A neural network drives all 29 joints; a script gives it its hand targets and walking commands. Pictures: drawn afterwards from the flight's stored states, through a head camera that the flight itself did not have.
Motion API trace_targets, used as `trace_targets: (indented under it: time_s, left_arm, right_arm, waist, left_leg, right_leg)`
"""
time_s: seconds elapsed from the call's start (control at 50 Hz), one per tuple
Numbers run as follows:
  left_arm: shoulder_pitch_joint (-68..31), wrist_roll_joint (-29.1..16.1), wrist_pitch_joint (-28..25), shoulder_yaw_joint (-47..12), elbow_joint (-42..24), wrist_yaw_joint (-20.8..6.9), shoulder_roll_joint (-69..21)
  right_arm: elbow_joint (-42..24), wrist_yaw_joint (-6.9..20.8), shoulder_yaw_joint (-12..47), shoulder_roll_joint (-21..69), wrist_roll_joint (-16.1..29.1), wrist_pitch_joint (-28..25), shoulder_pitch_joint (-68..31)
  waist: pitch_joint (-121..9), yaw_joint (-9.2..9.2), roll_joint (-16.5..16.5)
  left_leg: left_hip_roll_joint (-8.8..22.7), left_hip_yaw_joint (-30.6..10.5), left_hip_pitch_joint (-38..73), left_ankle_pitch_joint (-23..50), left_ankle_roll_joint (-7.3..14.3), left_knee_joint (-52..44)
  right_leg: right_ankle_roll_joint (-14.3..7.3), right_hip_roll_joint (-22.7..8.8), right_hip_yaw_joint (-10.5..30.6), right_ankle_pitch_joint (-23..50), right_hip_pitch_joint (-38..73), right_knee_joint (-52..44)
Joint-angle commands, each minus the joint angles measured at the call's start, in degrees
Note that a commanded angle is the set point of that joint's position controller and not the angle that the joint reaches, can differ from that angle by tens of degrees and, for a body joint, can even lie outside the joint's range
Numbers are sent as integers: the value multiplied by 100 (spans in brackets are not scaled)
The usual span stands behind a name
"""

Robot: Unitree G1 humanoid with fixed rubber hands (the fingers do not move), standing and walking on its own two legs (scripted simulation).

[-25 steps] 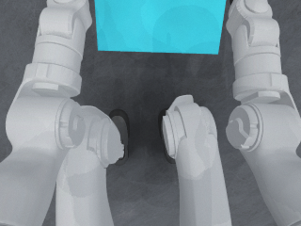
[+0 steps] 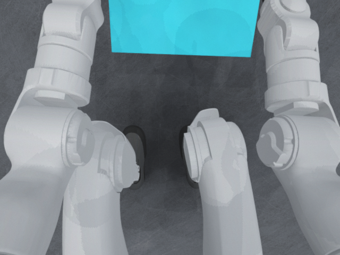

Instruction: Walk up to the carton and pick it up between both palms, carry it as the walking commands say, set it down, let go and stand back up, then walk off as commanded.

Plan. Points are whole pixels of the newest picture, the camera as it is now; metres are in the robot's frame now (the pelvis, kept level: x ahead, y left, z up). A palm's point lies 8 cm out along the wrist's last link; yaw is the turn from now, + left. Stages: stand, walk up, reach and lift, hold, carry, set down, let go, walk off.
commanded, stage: set down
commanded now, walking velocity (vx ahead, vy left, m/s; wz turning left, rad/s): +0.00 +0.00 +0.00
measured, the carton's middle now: out of the picture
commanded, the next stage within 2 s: none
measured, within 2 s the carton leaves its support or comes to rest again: neither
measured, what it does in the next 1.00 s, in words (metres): stands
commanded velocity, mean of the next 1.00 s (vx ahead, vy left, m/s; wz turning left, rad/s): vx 0.00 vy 0.00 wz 0.00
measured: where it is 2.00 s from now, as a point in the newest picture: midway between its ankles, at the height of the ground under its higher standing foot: (164, 166)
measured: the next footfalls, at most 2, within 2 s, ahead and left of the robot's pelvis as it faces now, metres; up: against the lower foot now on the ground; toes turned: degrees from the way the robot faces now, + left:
none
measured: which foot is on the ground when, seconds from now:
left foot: down 0.00-1.00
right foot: down 0.00-1.00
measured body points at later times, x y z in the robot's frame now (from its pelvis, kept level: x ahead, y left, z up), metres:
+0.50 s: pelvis +0.00 +0.00 -0.01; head +0.37 -0.06 +0.22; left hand +0.58 +0.06 -0.19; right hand +0.53 -0.24 -0.20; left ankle +0.11 +0.10 -0.34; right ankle +0.09 -0.09 -0.34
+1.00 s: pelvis +0.00 +0.00 -0.01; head +0.37 -0.06 +0.22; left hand +0.58 +0.06 -0.19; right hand +0.53 -0.25 -0.20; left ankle +0.11 +0.10 -0.34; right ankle +0.09 -0.09 -0.34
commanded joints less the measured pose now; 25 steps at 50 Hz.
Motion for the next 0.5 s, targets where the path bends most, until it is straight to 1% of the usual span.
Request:
trace_targets:
  time_s: [0.0, 0.02, 0.04, 0.06, 0.08, 0.1, 0.12, 0.14, 0.16, 0.18, 0.2, 0.22, 0.24, 0.26, 0.28, 0.3, 0.32, 0.34, 0.36, 0.38, 0.42, 0.44, 0.46, 0.48]
  left_arm:
    - [-2997, -338, -298, -1528, -557, -1531, -5106]
    - [-2968, -329, -286, -1496, -497, -1526, -5108]
    - [-2989, -304, -288, -1478, -518, -1519, -5111]
    - [-2953, -278, -293, -1462, -502, -1525, -5051]
    - [-2762, -238, -257, -1422, -302, -1544, -5213]
    - [-2733, -200, -249, -1410, -235, -1550, -5209]
    - [-2660, -214, -250, -1420, -210, -1559, -5290]
    - [-2690, -207, -256, -1417, -222, -1554, -5270]
    - [-2666, -195, -249, -1408, -198, -1564, -5301]
    - [-2752, -223, -253, -1456, -290, -1570, -5275]
    - [-2695, -185, -260, -1393, -321, -1571, -5274]
    - [-2657, -128, -253, -1373, -250, -1569, -5278]
    - [-2578, -143, -240, -1350, -149, -1579, -5255]
    - [-2468, -52, -237, -1295, -144, -1587, -5242]
    - [-2450, -64, -239, -1298, -98, -1594, -5252]
    - [-2357, 16, -214, -1202, -40, -1609, -5260]
    - [-2334, 55, -208, -1188, 16, -1631, -5284]
    - [-2463, -8, -240, -1212, -109, -1648, -5234]
    - [-2346, 53, -219, -1174, -9, -1652, -5213]
    - [-2400, 13, -219, -1195, -8, -1658, -5231]
    - [-2417, 3, -208, -1198, 45, -1687, -5215]
    - [-2282, 9, -199, -1183, 72, -1702, -5255]
    - [-2287, 42, -192, -1152, 95, -1713, -5229]
    - [-2200, 53, -178, -1107, 193, -1724, -5252]
  right_arm:
    - [-208, 1868, 2677, 5103, 503, -60, -3333]
    - [-70, 1878, 2690, 5092, 500, -35, -3323]
    - [-46, 1896, 2691, 5088, 504, -34, -3313]
    - [19, 1930, 2604, 5112, 474, -22, -3235]
    - [-47, 1934, 2626, 5069, 428, -37, -3203]
    - [65, 1959, 2591, 5075, 447, -31, -3198]
    - [64, 1965, 2589, 5048, 410, -63, -3100]
    - [69, 1982, 2574, 5111, 439, -46, -3135]
    - [141, 2010, 2527, 4988, 357, -43, -3088]
    - [112, 2015, 2499, 5037, 356, -34, -3065]
    - [175, 2030, 2544, 5037, 387, -35, -2979]
    - [296, 2057, 2489, 5093, 350, -4, -2955]
    - [324, 2072, 2464, 5102, 325, 8, -2866]
    - [370, 2088, 2473, 5106, 343, 5, -2793]
    - [345, 2114, 2443, 5137, 337, 6, -2792]
    - [355, 2131, 2428, 5156, 314, 18, -2794]
    - [514, 2137, 2341, 5164, 259, 29, -2657]
    - [467, 2149, 2328, 5149, 218, 39, -2660]
    - [615, 2164, 2264, 5143, 192, 63, -2534]
    - [604, 2160, 2259, 5086, 192, 47, -2563]
    - [725, 2162, 2172, 5081, 124, 73, -2432]
    - [671, 2175, 2185, 5078, 133, 65, -2422]
    - [659, 2184, 2141, 5092, 107, 62, -2453]
    - [675, 2191, 2145, 5096, 86, 75, -2393]
  waist:
    - [-7080, -8, -781]
    - [-6995, -10, -751]
    - [-6908, 37, -726]
    - [-6779, 37, -714]
    - [-6677, -31, -758]
    - [-6520, 47, -637]
    - [-6560, -51, -673]
    - [-6567, -17, -668]
    - [-6347, -78, -599]
    - [-6441, -122, -614]
    - [-6380, -30, -547]
    - [-6224, 5, -577]
    - [-6186, -77, -616]
    - [-5985, 79, -561]
    - [-5962, 64, -577]
    - [-5866, 66, -551]
    - [-5704, 66, -558]
    - [-5754, -4, -621]
    - [-5569, 45, -517]
    - [-5569, -2, -542]
    - [-5446, -76, -466]
    - [-5388, -71, -472]
    - [-5341, -17, -448]
    - [-5286, -60, -509]
  left_leg:
    - [-468, -366, 1096, 1382, 259, -317]
    - [-455, -366, 1016, 1281, 266, -308]
    - [-444, -366, 1012, 1237, 268, -318]
    - [-442, -380, 1159, 1258, 279, -323]
    - [-460, -397, 1058, 1254, 272, -270]
    - [-431, -383, 1066, 1233, 274, -287]
    - [-461, -412, 1060, 1279, 261, -266]
    - [-433, -415, 1077, 1297, 272, -281]
    - [-441, -434, 1051, 1271, 252, -296]
    - [-424, -464, 1162, 1352, 257, -253]
    - [-435, -400, 1077, 1294, 237, -223]
    - [-441, -426, 1083, 1251, 264, -285]
    - [-427, -445, 1113, 1244, 272, -248]
    - [-436, -429, 1007, 1226, 271, -234]
    - [-417, -433, 1136, 1234, 287, -225]
    - [-422, -405, 1055, 1150, 289, -220]
    - [-423, -411, 963, 1088, 288, -223]
    - [-423, -428, 970, 1117, 287, -214]
    - [-406, -415, 879, 1041, 278, -231]
    - [-405, -447, 864, 1045, 266, -216]
    - [-398, -433, 829, 994, 260, -197]
    - [-409, -449, 865, 985, 288, -232]
    - [-401, -428, 813, 1003, 274, -216]
    - [-415, -432, 817, 980, 290, -213]
  right_leg:
    - [400, 143, 587, 3737, 4593, -1277]
    - [392, 123, 601, 3669, 4637, -1294]
    - [384, 121, 619, 3563, 4535, -1287]
    - [382, 145, 544, 3316, 4266, -1275]
    - [375, 139, 573, 3464, 4324, -1288]
    - [370, 142, 590, 3339, 4174, -1280]
    - [383, 141, 546, 3365, 4167, -1269]
    - [370, 132, 533, 3358, 4157, -1238]
    - [353, 144, 521, 3235, 3897, -1230]
    - [348, 130, 507, 3230, 3893, -1203]
    - [347, 143, 568, 3227, 3930, -1252]
    - [354, 142, 550, 3082, 3793, -1239]
    - [341, 141, 515, 3042, 3774, -1224]
    - [341, 143, 599, 3082, 3702, -1225]
    - [347, 149, 551, 2939, 3573, -1215]
    - [352, 152, 562, 2842, 3544, -1277]
    - [333, 152, 564, 2780, 3429, -1278]
    - [331, 146, 578, 2784, 3436, -1283]
    - [315, 160, 599, 2701, 3362, -1288]
    - [311, 136, 612, 2709, 3364, -1264]
    - [281, 145, 618, 2609, 3313, -1319]
    - [286, 147, 581, 2538, 3256, -1291]
    - [282, 145, 605, 2590, 3243, -1309]
    - [279, 144, 582, 2533, 3223, -1302]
